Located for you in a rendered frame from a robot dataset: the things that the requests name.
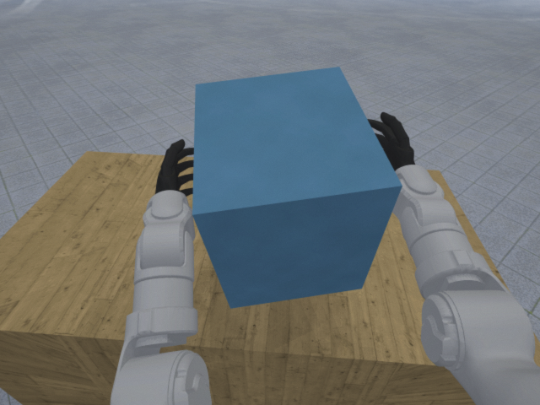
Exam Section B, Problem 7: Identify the robot left upper arm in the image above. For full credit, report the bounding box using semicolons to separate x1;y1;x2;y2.
111;350;212;405

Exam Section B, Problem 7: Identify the robot left hand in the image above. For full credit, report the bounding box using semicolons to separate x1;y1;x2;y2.
155;139;194;197

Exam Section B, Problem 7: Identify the right robot forearm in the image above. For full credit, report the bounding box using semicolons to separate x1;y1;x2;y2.
392;165;535;358

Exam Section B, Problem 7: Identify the carton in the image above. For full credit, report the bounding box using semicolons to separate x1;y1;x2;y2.
192;67;402;309

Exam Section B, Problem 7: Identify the pedestal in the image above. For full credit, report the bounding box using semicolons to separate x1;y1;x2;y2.
0;151;540;405

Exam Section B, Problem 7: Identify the left robot forearm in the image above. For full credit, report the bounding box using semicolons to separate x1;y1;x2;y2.
111;190;198;399

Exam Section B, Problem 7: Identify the robot right hand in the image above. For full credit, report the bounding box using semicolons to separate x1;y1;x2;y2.
367;112;415;171

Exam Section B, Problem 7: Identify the robot right upper arm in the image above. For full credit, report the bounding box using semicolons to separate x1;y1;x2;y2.
421;290;540;405

